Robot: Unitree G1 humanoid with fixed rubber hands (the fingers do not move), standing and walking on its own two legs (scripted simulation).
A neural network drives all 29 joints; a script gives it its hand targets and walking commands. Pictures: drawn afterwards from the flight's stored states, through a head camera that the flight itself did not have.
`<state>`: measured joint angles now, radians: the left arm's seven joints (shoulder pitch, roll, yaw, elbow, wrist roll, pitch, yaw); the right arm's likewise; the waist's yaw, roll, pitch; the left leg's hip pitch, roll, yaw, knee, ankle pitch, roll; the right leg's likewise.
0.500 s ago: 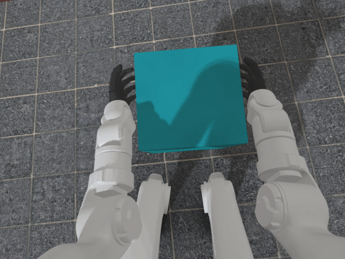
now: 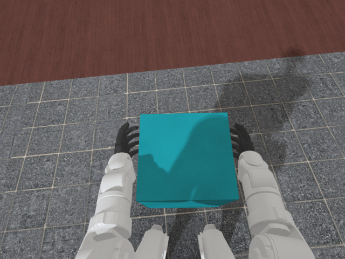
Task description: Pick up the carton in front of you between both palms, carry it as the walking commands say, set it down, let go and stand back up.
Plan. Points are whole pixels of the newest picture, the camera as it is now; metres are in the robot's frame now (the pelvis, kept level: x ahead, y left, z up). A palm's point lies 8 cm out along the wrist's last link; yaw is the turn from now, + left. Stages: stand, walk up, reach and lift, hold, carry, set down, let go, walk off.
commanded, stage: reach and lift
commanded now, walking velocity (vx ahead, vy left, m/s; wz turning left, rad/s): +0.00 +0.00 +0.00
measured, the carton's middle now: (183, 166) +0.37 +0.00 -0.11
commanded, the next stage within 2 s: hold in 1.56 s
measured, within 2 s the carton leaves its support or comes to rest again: neither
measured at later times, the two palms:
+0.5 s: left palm (97, 138) +0.34 +0.15 +0.12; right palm (267, 145) +0.33 -0.15 +0.11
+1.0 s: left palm (91, 136) +0.33 +0.15 +0.14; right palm (275, 143) +0.32 -0.15 +0.13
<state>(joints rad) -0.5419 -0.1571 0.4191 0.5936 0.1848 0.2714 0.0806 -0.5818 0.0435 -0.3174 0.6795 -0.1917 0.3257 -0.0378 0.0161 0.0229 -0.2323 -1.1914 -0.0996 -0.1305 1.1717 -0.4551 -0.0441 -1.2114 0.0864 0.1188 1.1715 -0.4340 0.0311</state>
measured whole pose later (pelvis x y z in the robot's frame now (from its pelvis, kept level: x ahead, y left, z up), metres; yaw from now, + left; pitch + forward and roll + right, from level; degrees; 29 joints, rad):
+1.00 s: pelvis +0.03 +0.00 +0.11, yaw +0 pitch -3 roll +0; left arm -0.35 -0.18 0.33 0.41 0.31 0.59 0.00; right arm -0.33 0.16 -0.30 0.40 -0.31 0.64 -0.01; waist 0.00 0.01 -0.01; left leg -0.17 -0.05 -0.15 0.46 -0.23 -0.01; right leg -0.19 0.04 0.14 0.45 -0.21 0.02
